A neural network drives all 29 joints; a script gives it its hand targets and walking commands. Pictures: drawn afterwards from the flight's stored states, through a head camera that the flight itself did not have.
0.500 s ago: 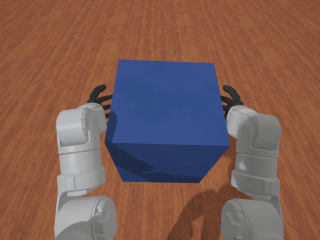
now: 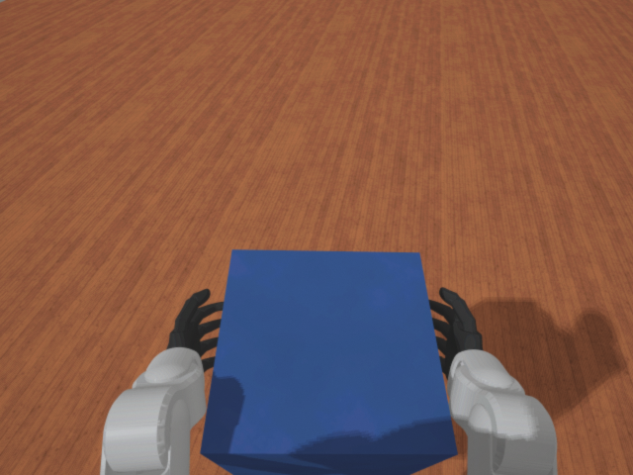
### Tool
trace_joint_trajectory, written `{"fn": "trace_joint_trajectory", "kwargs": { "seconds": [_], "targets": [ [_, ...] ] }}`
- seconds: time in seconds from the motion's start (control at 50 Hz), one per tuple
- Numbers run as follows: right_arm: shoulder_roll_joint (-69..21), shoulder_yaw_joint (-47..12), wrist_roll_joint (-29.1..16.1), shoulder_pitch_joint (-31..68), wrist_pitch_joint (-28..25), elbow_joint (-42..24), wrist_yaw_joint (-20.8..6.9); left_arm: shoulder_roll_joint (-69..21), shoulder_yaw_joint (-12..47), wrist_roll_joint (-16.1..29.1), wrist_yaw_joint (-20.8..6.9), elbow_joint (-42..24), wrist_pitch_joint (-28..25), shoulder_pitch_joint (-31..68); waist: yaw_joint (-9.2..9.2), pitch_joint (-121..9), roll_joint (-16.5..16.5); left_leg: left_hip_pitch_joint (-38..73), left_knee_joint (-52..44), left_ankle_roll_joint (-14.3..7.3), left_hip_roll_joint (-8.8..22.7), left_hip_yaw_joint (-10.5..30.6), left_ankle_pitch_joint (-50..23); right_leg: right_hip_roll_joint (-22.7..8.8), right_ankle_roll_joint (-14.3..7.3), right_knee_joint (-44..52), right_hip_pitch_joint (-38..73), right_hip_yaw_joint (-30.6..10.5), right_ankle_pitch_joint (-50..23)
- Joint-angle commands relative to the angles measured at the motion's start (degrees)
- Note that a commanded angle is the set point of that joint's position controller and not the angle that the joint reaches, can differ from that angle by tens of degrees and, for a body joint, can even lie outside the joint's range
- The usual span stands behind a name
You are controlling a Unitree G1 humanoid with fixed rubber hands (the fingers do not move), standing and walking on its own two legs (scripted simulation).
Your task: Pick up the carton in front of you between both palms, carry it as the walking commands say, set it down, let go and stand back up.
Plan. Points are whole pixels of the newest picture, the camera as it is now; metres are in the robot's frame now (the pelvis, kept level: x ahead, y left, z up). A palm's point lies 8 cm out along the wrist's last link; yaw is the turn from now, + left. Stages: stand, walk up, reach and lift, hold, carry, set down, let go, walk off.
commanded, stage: carry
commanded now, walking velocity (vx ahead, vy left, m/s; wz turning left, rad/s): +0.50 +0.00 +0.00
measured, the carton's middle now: (322, 375) +0.26 +0.01 +0.01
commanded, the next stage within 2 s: none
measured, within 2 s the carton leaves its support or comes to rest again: neither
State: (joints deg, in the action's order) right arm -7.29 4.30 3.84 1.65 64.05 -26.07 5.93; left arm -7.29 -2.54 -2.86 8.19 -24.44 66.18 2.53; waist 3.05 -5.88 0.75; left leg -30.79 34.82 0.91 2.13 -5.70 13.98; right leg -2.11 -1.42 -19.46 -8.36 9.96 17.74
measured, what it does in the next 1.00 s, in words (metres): walks ahead: left foot, then right foot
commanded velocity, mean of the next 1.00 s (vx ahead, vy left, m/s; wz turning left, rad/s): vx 0.06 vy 0.00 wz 0.00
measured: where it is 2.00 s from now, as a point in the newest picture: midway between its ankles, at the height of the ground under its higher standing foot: (315, 434)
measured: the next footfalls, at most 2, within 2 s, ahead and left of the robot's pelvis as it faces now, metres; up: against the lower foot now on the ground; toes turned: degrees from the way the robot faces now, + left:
left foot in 0.08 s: +0.21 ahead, +0.12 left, +0.00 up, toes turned +7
right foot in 0.40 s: +0.38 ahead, -0.13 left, +0.01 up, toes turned -13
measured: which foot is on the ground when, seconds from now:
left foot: up 0.00-0.06, down 0.08-1.00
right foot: down 0.00-0.10, up 0.12-0.38, down 0.40-1.00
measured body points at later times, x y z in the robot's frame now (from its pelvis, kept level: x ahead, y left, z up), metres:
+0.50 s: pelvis +0.29 -0.03 -0.01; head +0.25 -0.04 +0.43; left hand +0.55 +0.11 +0.08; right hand +0.55 -0.19 +0.08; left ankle +0.20 +0.10 -0.74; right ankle +0.34 -0.12 -0.74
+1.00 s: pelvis +0.38 +0.00 +0.00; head +0.38 +0.02 +0.45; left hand +0.66 +0.15 +0.05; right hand +0.66 -0.16 +0.07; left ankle +0.21 +0.10 -0.73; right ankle +0.35 -0.12 -0.73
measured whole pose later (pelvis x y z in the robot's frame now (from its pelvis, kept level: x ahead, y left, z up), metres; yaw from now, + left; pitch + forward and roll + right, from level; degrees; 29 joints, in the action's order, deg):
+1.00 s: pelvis +0.38 +0.00 +0.00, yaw -2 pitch +7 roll -2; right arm -7.3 6.1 7.4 4.8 58.1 -13.8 2.3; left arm -7.3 -3.1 -8.2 4.4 -12.7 60.3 5.3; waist -0.1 -8.7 0.7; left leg -0.8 19.7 2.0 3.0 -7.2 18.3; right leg -3.7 -1.2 -32.3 -19.8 10.9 11.0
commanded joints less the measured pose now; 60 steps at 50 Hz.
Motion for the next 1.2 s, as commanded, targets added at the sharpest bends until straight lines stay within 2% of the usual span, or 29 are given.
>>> {"fn": "trace_joint_trajectory", "kwargs": {
  "seconds": [0.0, 0.04, 0.06, 0.08, 0.1, 0.12, 0.2, 0.26, 0.3, 0.34, 0.4, 0.44, 0.48, 0.56, 0.62, 0.72, 0.8, 0.86, 0.88, 0.9, 0.92, 0.98, 1.0, 1.06, 1.08, 1.1, 1.12, 1.16, 1.18],
  "targets": [
    [-52.75, -40.44, -16.68, 20.12, 0.61, -5.02, -9.25, -50.90, 41.29, 19.51, -12.58, -9.71, -0.99, 23.43, -2.44, -15.16, 9.43, 10.33, -11.40, -0.22, -3.09, -6.14, -11.15, -9.05, -2.81, -3.94, 11.10, -2.34, -37.17],
    [-46.69, -39.32, -14.93, 15.05, 2.44, -3.49, -8.76, -47.44, 37.70, 18.92, -11.73, -6.52, 0.70, 20.73, -3.04, -14.55, 6.29, 22.51, -12.06, -2.23, -2.63, -6.44, -12.29, -7.44, -0.67, -11.47, 2.75, 0.08, -35.77],
    [-45.87, -38.58, -17.47, 19.14, 3.25, -5.55, -8.86, -43.64, 38.17, 17.22, -11.47, -9.09, 1.44, 20.39, -4.39, -16.35, 3.61, 33.45, -7.96, -5.61, 2.08, 0.97, -10.33, -5.31, 0.85, -18.92, -7.83, 1.88, -27.12],
    [-42.88, -38.16, -16.59, 18.24, 4.24, -1.86, -8.56, -42.75, 36.92, 17.57, -10.99, -7.55, 2.47, 22.80, -4.34, -18.82, -8.24, 39.68, -12.85, -11.29, 14.51, 23.29, 0.78, -0.22, 2.35, -35.44, -19.50, 0.91, -10.70],
    [-42.00, -37.30, -17.11, 20.20, 5.04, -2.85, -8.74, -41.06, 36.88, 16.81, -10.66, -9.30, 3.29, 23.82, -5.87, -13.24, -13.63, 41.61, -19.98, -16.50, 21.54, 36.37, 1.72, 3.51, 1.73, -46.62, -32.03, -2.57, 8.80],
    [-41.60, -38.36, -17.66, 20.73, 5.61, -2.92, -8.49, -40.41, 36.23, 16.32, -10.42, -8.86, 3.92, 25.69, -5.58, -11.32, -14.83, 39.59, -21.50, -17.08, 22.58, 37.61, 0.18, 0.61, 0.53, -52.59, -37.01, -8.33, 11.89],
    [-46.75, -40.65, -20.96, 26.71, 5.80, -5.76, -9.26, -46.78, 34.43, 16.22, -10.53, -4.74, 3.75, 23.22, -3.57, -12.16, 0.43, 28.51, -21.77, -9.16, 17.92, 14.94, -21.48, -4.14, 0.70, -35.09, -27.30, -8.02, 3.72],
    [-47.50, -41.60, -21.57, 28.18, 5.74, -3.22, -9.92, -45.94, 34.46, 14.73, -10.25, -5.39, 2.66, 23.86, -4.01, -11.06, -9.75, 24.83, -18.68, -6.53, 12.91, 4.44, -24.15, -0.39, 2.65, -15.50, -17.51, -2.42, -1.03],
    [-45.17, -40.18, -20.26, 24.89, 5.80, -3.83, -9.91, -45.75, 33.92, 15.62, -9.86, -5.90, 2.99, 24.81, -3.14, -12.87, -8.13, 21.72, -15.64, -4.46, 10.85, -1.99, -16.05, 0.69, 1.90, -9.40, -8.57, 1.33, -12.60],
    [-43.34, -37.72, -18.90, 22.93, 7.11, -0.18, -9.37, -44.14, 34.31, 15.66, -9.78, -4.26, 4.26, 23.35, -2.39, -12.37, -5.16, 16.54, -9.75, -2.42, 7.79, -5.09, -8.55, -0.43, 1.70, -7.35, -1.73, 1.63, -16.01],
    [-40.08, -34.24, -15.52, 22.36, 8.61, 3.22, -8.33, -40.24, 34.27, 17.62, -9.47, -4.78, 6.21, 29.55, -3.64, -8.21, 6.14, 8.85, -1.37, 1.30, 3.82, -1.54, 13.38, -15.07, -2.22, 0.16, 0.39, -16.86, -26.40],
    [-41.76, -35.54, -16.63, 25.25, 9.51, 1.20, -8.07, -42.38, 33.92, 17.05, -9.53, -3.35, 6.15, 29.02, -2.95, -7.11, 10.37, 8.83, -2.69, 1.12, 1.74, -1.19, 11.32, -17.47, -5.77, 3.74, 0.20, -22.11, -21.94],
    [-46.04, -36.64, -18.59, 27.31, 8.75, -0.52, -9.00, -47.18, 36.11, 18.60, -10.22, -5.21, 5.04, 31.60, -3.86, -12.93, 0.73, 16.50, -6.37, 1.35, 3.80, -0.11, 3.24, -14.54, -3.83, -0.55, 0.15, -13.82, -33.17],
    [-49.89, -39.66, -18.80, 24.77, 5.84, -2.36, -9.78, -52.31, 38.21, 19.44, -11.00, -5.30, 2.79, 29.05, -3.38, -21.26, 3.21, 20.10, -7.71, 2.45, 4.84, 0.27, -17.51, -9.89, -2.64, -11.04, 10.58, -7.52, -60.65],
    [-51.09, -40.94, -18.96, 26.05, 3.96, -5.32, -9.71, -51.50, 38.76, 19.09, -11.58, -6.83, 0.99, 26.76, -2.95, -25.42, 7.20, 16.88, -8.70, 3.18, 1.68, -1.85, -12.01, -9.63, -4.22, -14.97, 19.13, -6.90, -73.56],
    [-45.52, -37.62, -15.86, 22.24, 2.81, -0.36, -10.58, -45.34, 38.41, 15.48, -11.86, -4.85, 0.17, 26.03, -2.99, -18.44, -2.27, 26.18, -12.08, 2.19, 4.25, -0.55, -30.60, -6.23, -1.74, -14.48, 4.48, -4.58, -50.31],
    [-43.22, -37.45, -15.16, 22.70, -0.60, 2.79, -11.99, -45.02, 37.09, 13.67, -12.70, 0.06, -2.75, 25.45, -2.91, -14.99, -3.00, 25.01, -5.83, 0.99, 2.91, -1.65, -41.30, -1.35, -0.82, -9.82, 3.90, -1.06, -42.91],
    [-44.79, -37.84, -14.09, 23.71, -3.15, 4.73, -12.91, -44.88, 37.65, 12.10, -13.25, 1.82, -4.64, 25.81, -2.15, -18.36, 2.37, 10.05, -3.31, 2.41, 1.41, -2.02, -15.67, -8.00, -4.58, -12.20, 20.14, -6.56, -69.19],
    [-42.84, -36.17, -13.49, 23.34, -3.40, 6.50, -12.82, -42.54, 35.17, 11.02, -13.10, 3.13, -5.44, 25.40, -3.09, -17.32, 4.52, 8.93, -11.92, 1.97, 0.94, -1.23, 0.55, -10.41, -5.85, -12.25, 22.51, -7.45, -70.69],
    [-43.95, -36.12, -13.41, 24.48, -4.32, 6.19, -13.14, -44.93, 37.06, 11.79, -13.31, 2.56, -6.67, 26.57, -3.18, -16.16, 4.91, 14.24, -18.27, 1.62, 1.29, -2.07, -1.42, -9.50, -5.29, -13.25, 16.45, -5.64, -67.17],
    [-42.03, -34.98, -11.59, 24.64, -5.22, 8.11, -13.45, -43.22, 35.01, 10.43, -12.98, 5.49, -7.41, 26.45, -2.75, -14.03, 5.74, 17.50, -23.48, 1.84, 0.48, -1.99, -10.18, -6.79, -3.56, -14.51, 13.97, -4.38, -61.11],
    [-37.13, -30.31, -9.35, 20.69, -8.18, 13.53, -13.30, -39.31, 32.89, 7.07, -12.17, 8.58, -10.04, 25.18, -2.61, -11.78, -12.53, 39.24, -10.26, 0.77, 7.38, 0.37, -63.71, -2.53, -0.12, -18.36, -11.66, 0.07, -22.26],
    [-38.90, -30.29, -9.03, 20.77, -9.74, 12.66, -13.47, -41.51, 31.95, 7.65, -12.71, 9.00, -11.12, 25.45, -3.42, -12.34, -13.10, 45.91, -6.91, -1.03, 9.78, 2.41, -75.69, 0.82, 0.90, -14.83, -18.36, 3.48, -3.68],
    [-39.29, -29.15, -6.03, 24.49, -12.28, 15.37, -13.80, -43.69, 31.26, 6.32, -13.63, 11.56, -13.87, 29.41, -3.07, -13.59, -8.69, 39.65, -0.69, -2.18, 9.41, 1.35, -82.91, 2.12, 0.90, -5.62, -7.92, 3.29, -15.32],
    [-40.71, -29.17, -6.93, 27.39, -14.20, 16.11, -14.04, -42.97, 30.78, 5.69, -13.94, 13.16, -14.95, 30.13, -1.89, -14.19, -6.67, 28.76, 5.84, -0.48, 7.89, -1.02, -66.53, 0.50, -0.04, -4.02, 3.22, 2.10, -32.43],
    [-39.77, -28.80, -6.16, 25.44, -15.51, 15.68, -14.06, -42.84, 30.31, 6.63, -14.06, 13.49, -16.45, 28.66, -1.40, -17.35, 2.40, 11.87, 12.47, 1.36, 3.86, -1.96, -34.54, -8.88, -4.37, -11.21, 21.13, -6.77, -69.06],
    [-39.03, -29.13, -6.10, 25.70, -17.00, 15.85, -13.76, -42.31, 27.61, 5.07, -14.02, 17.96, -17.68, 26.36, -1.13, -19.10, 12.90, -4.74, 15.54, 4.26, -1.50, 0.89, 14.27, -15.89, -11.67, -12.16, 34.72, -13.38, -86.45],
    [-38.63, -26.50, -5.64, 24.98, -18.86, 20.62, -13.87, -41.61, 30.12, 5.49, -14.50, 16.86, -20.82, 30.35, -2.36, -15.69, 5.25, -0.15, -0.74, 2.82, 2.51, 6.46, 20.76, -16.34, -9.68, -12.72, 25.58, -12.32, -72.38],
    [-38.34, -26.10, -4.76, 28.04, -20.68, 21.73, -14.37, -41.52, 27.63, 3.93, -13.95, 18.36, -22.08, 30.71, -3.21, -13.08, 1.38, 12.47, -13.05, 1.21, 2.18, 2.70, 6.89, -12.62, -6.00, -12.15, 12.55, -6.32, -61.87]
  ]
}}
